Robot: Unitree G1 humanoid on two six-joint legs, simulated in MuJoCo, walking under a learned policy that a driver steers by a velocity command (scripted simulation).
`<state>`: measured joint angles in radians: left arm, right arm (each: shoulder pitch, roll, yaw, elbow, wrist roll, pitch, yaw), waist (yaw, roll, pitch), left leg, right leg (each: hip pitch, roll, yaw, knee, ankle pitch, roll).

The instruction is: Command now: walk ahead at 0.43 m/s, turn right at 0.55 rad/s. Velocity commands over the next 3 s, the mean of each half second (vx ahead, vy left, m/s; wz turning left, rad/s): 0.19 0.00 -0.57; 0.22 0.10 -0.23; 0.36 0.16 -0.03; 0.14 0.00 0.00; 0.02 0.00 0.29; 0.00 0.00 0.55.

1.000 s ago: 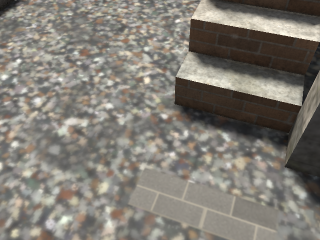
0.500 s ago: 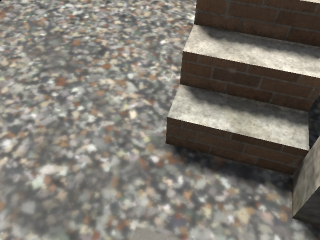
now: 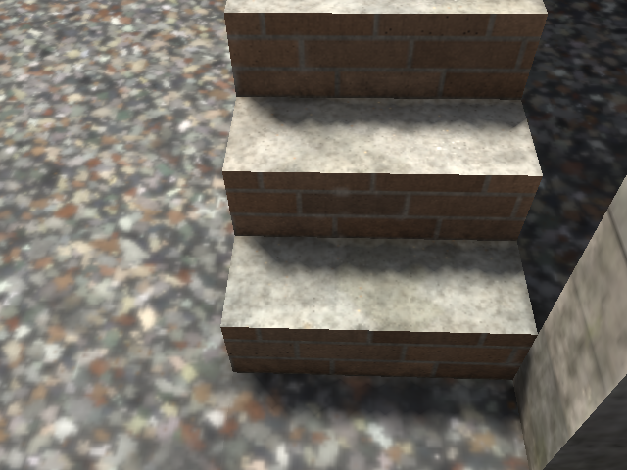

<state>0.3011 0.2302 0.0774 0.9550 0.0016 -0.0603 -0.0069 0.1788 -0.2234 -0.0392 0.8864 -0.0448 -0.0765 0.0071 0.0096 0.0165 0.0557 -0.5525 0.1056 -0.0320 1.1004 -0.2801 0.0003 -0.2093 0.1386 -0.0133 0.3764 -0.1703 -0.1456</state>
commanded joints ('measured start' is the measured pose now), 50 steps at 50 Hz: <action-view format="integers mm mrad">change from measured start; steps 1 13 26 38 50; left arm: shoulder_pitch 38 55 65 26 233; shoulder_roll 142 145 63 203 145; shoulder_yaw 31 44 2 6 8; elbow -58 -133 -162 -137 -22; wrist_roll -2 19 29 25 14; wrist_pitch -29 9 114 32 -45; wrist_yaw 2 49 -6 38 44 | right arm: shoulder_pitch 35 -24 -60 -29 -86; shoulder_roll -65 -139 -138 -161 -93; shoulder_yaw -15 -22 -18 -52 -37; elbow -47 -111 -151 -126 -53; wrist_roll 2 33 16 0 -2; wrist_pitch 22 -1 79 88 76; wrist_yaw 0 -32 -63 13 44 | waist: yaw -23 -23 35 10 69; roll -37 -120 125 -160 -218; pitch -17 -100 -143 108 13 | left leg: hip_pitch -34 218 281 -167 -239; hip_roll -17 -141 152 -61 -38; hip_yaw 40 -39 -59 -26 25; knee -120 -644 -837 -333 -250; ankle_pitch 93 238 260 48 199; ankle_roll -43 28 235 -20 -50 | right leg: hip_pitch -4 105 -207 65 280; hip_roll -244 -194 -101 -456 -411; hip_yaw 222 352 30 463 201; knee -150 210 677 -317 -178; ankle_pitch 517 690 -293 -390 294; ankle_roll -111 44 153 -5 -3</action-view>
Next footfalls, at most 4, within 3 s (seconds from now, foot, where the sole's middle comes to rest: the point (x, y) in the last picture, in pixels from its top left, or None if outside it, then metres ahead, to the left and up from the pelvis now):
0.28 left None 0.32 0.10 -0.78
0.68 right None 0.16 -0.07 -0.78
1.20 left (271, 461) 0.49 0.14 -0.78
2.06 right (467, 301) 0.74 -0.27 -0.57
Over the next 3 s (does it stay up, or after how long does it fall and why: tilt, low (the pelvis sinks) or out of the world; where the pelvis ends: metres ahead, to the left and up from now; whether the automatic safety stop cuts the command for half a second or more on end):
stays up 0.63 -0.15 0.18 its command is cut before an obstacle after 0.7 s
